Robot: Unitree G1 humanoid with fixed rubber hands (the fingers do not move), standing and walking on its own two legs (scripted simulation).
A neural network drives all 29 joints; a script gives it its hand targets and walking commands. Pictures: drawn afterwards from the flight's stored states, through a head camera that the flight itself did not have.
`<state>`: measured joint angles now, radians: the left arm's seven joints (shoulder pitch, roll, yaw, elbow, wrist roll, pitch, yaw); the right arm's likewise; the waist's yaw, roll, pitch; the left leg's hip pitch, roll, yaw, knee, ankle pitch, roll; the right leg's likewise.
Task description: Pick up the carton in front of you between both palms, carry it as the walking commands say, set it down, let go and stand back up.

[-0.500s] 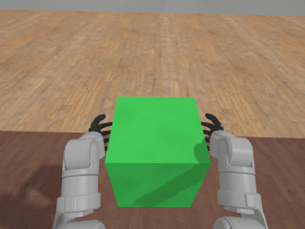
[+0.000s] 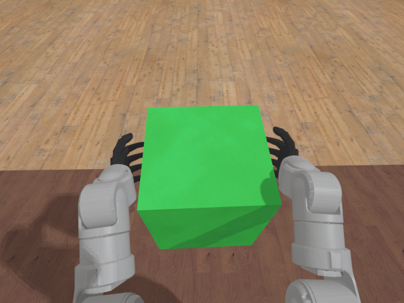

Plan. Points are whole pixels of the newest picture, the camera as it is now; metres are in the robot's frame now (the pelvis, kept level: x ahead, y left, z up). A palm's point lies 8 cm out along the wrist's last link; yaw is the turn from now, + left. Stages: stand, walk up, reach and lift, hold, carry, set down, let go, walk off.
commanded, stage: carry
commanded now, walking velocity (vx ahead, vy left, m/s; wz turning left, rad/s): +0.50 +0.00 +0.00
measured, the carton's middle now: (204, 183) +0.36 -0.02 +0.05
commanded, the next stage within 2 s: none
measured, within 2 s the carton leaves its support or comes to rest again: neither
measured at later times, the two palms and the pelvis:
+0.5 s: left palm (131, 91) +0.63 +0.16 +0.10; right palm (243, 87) +0.63 -0.14 +0.10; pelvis +0.30 +0.00 -0.04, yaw -3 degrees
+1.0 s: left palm (153, 53) +0.94 +0.12 +0.06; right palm (236, 49) +0.92 -0.17 +0.06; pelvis +0.60 +0.00 -0.07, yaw +0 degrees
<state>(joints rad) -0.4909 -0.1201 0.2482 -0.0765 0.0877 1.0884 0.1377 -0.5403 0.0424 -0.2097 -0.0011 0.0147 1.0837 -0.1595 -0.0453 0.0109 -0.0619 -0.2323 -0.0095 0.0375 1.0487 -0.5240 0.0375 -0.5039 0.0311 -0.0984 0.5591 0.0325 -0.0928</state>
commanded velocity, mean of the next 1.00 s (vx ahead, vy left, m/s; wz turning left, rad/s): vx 0.50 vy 0.00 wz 0.00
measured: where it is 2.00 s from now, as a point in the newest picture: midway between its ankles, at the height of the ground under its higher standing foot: (200, 159)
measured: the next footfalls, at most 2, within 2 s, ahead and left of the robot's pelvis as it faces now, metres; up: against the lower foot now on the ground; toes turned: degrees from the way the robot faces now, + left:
left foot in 0.50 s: +0.46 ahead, +0.05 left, -0.05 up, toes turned +0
right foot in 1.04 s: +0.79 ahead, -0.07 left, -0.10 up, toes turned -2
